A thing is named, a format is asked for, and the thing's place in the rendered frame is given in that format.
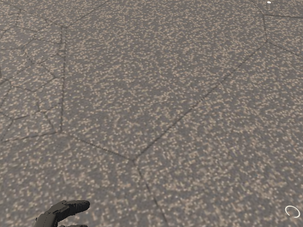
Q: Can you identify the left robot hand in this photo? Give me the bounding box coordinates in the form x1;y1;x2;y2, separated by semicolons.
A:
33;200;90;227

